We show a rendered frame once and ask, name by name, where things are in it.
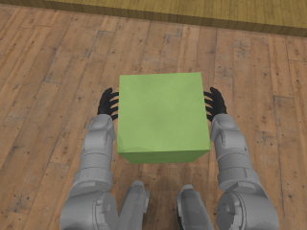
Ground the robot left upper arm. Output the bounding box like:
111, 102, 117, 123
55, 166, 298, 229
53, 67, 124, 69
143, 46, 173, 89
60, 190, 119, 230

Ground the robot left forearm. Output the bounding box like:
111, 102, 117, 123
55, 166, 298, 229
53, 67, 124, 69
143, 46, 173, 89
59, 114, 116, 230

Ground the right robot thigh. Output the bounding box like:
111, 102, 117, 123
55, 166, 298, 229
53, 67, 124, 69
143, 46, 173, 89
176, 189, 215, 230

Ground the carton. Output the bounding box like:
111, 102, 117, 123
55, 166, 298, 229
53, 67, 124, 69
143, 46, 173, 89
116, 72, 211, 164

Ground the robot right forearm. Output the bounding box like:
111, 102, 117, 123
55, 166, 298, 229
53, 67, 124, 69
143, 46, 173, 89
210, 113, 279, 227

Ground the robot left shin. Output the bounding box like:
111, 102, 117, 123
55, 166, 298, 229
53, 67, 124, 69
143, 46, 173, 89
126, 180, 145, 192

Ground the robot right hand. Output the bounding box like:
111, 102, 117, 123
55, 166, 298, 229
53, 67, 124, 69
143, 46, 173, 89
203, 87, 227, 122

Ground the robot right upper arm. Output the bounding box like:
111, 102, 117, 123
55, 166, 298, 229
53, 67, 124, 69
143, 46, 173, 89
215, 190, 279, 230

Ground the robot left hand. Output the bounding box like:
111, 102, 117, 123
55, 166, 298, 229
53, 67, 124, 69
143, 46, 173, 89
97, 87, 119, 121

